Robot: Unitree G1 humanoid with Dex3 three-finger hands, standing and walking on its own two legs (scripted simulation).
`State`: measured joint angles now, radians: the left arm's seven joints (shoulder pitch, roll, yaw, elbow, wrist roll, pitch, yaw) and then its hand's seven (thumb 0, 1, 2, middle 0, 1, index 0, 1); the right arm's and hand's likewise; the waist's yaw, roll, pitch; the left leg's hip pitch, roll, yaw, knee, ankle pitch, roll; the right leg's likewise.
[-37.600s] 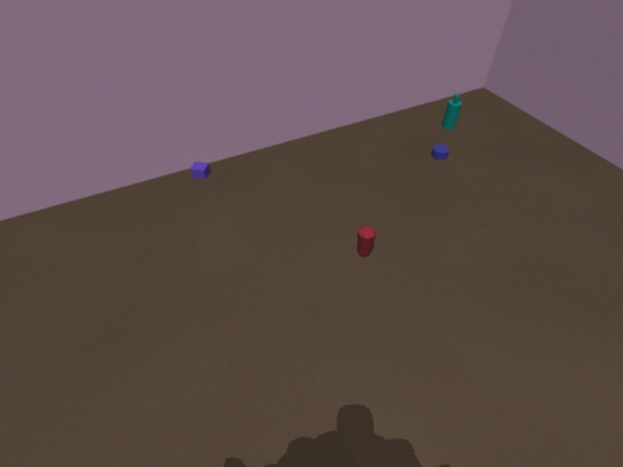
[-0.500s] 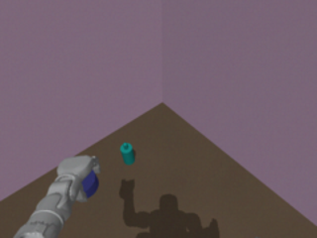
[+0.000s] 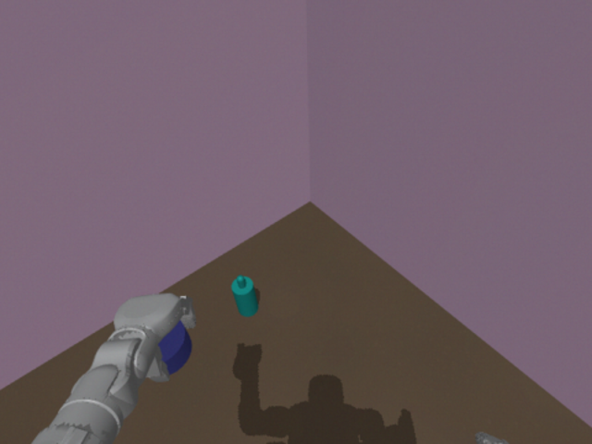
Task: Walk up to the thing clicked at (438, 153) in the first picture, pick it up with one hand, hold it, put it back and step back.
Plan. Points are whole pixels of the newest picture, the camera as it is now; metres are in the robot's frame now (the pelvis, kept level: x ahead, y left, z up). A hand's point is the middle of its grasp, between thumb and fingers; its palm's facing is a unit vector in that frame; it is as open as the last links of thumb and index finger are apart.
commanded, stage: hold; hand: left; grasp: from above
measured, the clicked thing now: (161, 344) +0.31 +0.24 -0.08
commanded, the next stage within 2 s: crouch in 1.12 s
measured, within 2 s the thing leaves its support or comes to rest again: neither
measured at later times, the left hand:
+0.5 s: hand (154, 356) +0.27 +0.22 -0.03, palm faces -0.44 -0.06 -0.89, open 9.8 cm
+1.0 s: hand (152, 355) +0.27 +0.22 -0.02, palm faces -0.43 -0.06 -0.90, open 9.8 cm
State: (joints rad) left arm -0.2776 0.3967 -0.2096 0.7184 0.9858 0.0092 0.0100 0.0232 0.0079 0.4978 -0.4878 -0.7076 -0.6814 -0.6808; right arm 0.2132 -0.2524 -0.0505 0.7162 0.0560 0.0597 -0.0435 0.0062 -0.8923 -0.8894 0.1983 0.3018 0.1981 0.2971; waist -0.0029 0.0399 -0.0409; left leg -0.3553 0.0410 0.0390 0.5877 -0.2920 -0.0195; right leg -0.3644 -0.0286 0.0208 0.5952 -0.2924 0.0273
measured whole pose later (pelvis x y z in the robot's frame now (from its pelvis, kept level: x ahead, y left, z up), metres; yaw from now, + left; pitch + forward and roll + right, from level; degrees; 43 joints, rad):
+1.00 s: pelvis -0.02 +0.00 +0.01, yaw +0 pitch +0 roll +0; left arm -0.25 0.41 -0.22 0.64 0.98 0.00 -0.04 0.02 0.01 0.50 -0.48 -0.71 -0.67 -0.69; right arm 0.16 -0.25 -0.02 0.71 0.06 0.06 -0.06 0.01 -0.91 -0.90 0.20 0.30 0.20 0.30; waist 0.01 0.05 0.00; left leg -0.27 0.04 0.04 0.49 -0.22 -0.02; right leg -0.28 -0.03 0.02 0.51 -0.23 0.03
